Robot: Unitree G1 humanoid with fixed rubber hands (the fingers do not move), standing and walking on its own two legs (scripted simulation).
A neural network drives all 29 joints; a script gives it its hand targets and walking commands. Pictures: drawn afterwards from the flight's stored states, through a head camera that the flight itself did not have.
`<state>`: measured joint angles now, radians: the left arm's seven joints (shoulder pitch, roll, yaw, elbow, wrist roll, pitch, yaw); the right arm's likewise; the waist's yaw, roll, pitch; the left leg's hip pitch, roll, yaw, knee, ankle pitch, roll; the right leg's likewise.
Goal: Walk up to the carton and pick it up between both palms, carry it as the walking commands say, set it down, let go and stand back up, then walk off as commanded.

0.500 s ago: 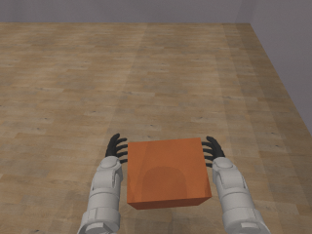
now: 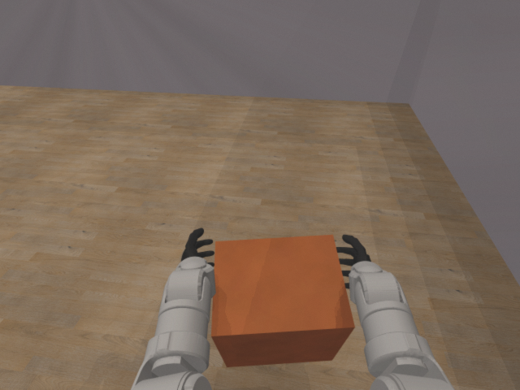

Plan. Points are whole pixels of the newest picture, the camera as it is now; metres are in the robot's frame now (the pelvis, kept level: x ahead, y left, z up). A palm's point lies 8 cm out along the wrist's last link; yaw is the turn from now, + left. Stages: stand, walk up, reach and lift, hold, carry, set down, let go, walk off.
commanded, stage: reach and lift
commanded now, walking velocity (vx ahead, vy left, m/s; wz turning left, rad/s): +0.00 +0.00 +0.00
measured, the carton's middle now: (277, 304) +0.30 +0.03 -0.04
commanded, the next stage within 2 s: hold in 1.26 s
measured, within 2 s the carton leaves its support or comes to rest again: neither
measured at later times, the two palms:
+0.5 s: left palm (209, 259) +0.30 +0.15 +0.07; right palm (382, 280) +0.30 -0.14 +0.06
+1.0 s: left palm (201, 258) +0.31 +0.17 +0.06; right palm (373, 285) +0.30 -0.13 +0.05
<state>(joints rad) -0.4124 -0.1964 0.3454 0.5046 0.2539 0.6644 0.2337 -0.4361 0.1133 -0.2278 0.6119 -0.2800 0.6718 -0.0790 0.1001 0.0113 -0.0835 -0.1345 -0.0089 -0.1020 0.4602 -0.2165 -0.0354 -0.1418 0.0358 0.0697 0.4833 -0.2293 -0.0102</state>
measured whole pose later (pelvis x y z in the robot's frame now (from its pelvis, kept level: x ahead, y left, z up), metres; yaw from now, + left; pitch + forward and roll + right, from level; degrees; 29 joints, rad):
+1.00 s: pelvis +0.02 +0.01 +0.00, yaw +0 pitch -7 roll +0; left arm -0.28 -0.16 0.23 0.32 0.23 0.72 0.10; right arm -0.24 0.13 -0.15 0.32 -0.25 0.76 -0.03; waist 0.01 0.01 -0.06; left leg -0.07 -0.02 -0.09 0.41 -0.23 -0.01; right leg -0.06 0.02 0.08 0.41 -0.23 0.01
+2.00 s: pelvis +0.01 +0.01 +0.00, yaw +0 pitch -8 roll +0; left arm -0.27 -0.15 0.22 0.28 0.23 0.71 0.08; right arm -0.22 0.14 -0.14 0.28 -0.25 0.78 -0.05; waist 0.01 0.00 -0.03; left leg -0.08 -0.02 -0.10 0.45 -0.23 -0.01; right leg -0.07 0.02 0.08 0.44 -0.23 0.01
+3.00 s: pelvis -0.14 +0.03 -0.03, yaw -17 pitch +3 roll -2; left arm -0.21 -0.14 0.07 -0.39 0.06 1.16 0.23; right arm -0.14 0.13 0.00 -0.42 -0.10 1.24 -0.26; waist 0.04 0.04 -0.07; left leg -0.59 0.17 0.10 0.67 -0.18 -0.04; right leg -0.40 0.03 -0.05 0.69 -0.36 -0.02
